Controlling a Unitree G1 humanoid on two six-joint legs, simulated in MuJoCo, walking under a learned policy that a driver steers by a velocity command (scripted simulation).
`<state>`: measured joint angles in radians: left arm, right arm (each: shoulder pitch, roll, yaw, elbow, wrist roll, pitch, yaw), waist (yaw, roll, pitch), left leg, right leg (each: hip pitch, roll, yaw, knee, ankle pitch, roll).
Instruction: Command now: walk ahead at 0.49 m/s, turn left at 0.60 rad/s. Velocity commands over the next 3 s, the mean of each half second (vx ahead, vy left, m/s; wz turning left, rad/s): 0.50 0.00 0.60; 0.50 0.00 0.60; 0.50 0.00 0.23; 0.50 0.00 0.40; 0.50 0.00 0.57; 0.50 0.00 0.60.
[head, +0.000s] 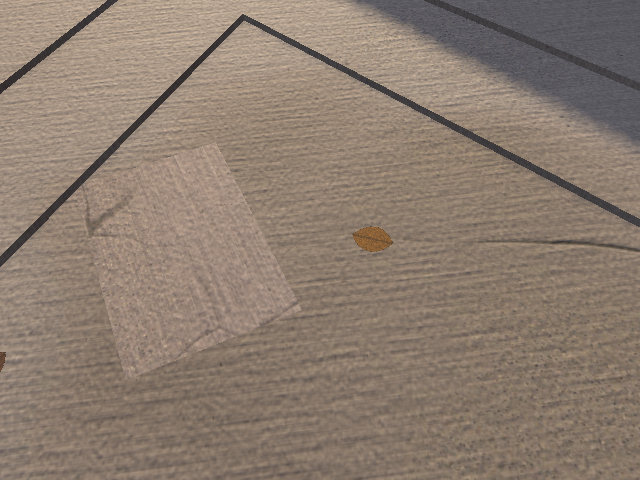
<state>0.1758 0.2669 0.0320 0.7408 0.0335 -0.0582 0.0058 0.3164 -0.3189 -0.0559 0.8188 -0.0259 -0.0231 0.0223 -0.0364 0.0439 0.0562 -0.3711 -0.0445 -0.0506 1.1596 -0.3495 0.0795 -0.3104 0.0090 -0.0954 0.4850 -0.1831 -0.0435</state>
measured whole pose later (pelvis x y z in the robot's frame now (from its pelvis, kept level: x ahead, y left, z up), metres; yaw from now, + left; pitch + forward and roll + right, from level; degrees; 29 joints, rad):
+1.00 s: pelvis +0.56 +0.14 -0.01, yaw +35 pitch +1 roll +0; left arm 0.12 0.27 0.03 0.69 0.04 -0.05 0.01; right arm 0.38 -0.32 -0.07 0.83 -0.02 -0.04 0.00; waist -0.06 0.02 0.05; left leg -0.26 -0.12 -0.11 1.09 -0.41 0.08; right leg -0.40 0.01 -0.05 0.58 -0.20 -0.04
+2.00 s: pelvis +0.97 +0.48 +0.00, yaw +54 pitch +0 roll +1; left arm 0.12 0.25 0.03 0.76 0.04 -0.06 0.00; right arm 0.36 -0.29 -0.07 0.93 -0.01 -0.05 0.01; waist -0.06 0.02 0.05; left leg -0.29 -0.06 -0.06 1.05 -0.41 0.09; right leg -0.36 -0.02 -0.07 0.54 -0.19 -0.04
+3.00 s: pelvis +1.15 +0.93 +0.03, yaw +89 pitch -1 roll +0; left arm 0.28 0.28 0.06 0.78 0.03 -0.03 0.00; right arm 0.20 -0.31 -0.08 0.76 -0.03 -0.02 0.04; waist 0.01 0.05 0.03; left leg -0.45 -0.07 -0.06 1.11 -0.34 0.08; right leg -0.25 -0.01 -0.11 0.50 -0.23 -0.04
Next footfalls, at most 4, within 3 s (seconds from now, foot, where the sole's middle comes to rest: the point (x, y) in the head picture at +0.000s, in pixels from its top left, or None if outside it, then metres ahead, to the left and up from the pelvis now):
0.36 left None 0.34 0.14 -0.77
0.90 right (281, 371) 0.71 0.12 -0.77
1.40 left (143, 354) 0.77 0.44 -0.77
1.90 right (140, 241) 1.11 0.50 -0.77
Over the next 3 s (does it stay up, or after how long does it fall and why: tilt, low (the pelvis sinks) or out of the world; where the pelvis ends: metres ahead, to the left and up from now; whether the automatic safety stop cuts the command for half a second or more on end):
stays up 1.15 0.93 0.03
